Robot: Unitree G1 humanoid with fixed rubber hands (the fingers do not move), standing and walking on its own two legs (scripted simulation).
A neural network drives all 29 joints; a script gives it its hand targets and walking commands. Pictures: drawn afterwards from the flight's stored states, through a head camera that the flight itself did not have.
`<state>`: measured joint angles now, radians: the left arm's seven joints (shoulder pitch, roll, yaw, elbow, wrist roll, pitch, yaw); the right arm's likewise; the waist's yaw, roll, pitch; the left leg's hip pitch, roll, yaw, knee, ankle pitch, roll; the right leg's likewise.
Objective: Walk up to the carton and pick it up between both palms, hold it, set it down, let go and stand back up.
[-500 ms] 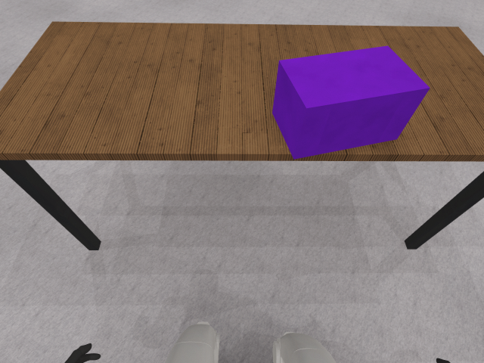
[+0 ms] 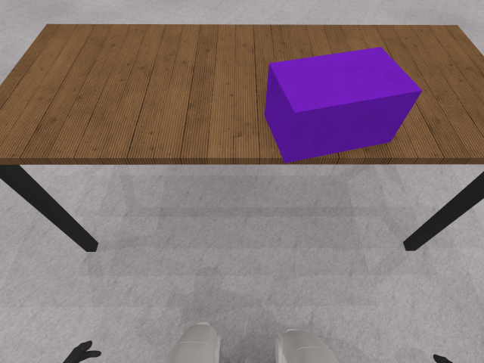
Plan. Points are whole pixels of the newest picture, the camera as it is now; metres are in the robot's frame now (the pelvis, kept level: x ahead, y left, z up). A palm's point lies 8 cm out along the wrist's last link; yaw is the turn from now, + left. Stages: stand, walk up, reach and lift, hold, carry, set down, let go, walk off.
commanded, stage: walk up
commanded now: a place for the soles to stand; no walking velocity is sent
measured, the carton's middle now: (333, 104) +0.63 -0.17 +0.01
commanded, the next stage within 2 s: none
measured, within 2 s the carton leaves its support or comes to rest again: neither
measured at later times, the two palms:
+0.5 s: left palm out of the picture +0.08 +0.31 -0.10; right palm out of the picture +0.06 -0.33 -0.10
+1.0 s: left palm out of the picture +0.08 +0.30 -0.11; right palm out of the picture +0.07 -0.33 -0.10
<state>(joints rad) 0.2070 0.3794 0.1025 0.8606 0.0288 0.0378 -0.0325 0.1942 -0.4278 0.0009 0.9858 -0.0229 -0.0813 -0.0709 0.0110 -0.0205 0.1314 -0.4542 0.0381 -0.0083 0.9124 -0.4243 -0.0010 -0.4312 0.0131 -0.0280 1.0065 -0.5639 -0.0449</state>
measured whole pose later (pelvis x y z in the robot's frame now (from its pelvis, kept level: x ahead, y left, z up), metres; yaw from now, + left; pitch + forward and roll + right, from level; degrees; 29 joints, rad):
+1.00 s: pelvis +0.00 -0.01 +0.00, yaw +0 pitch -2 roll +0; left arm 0.19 0.38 0.10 0.86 0.02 -0.01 -0.02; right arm 0.16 -0.41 0.00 0.99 -0.02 -0.06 -0.04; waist 0.01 -0.01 0.13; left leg -0.45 0.04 0.00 0.93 -0.45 0.00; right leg -0.42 0.01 -0.02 0.93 -0.47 -0.02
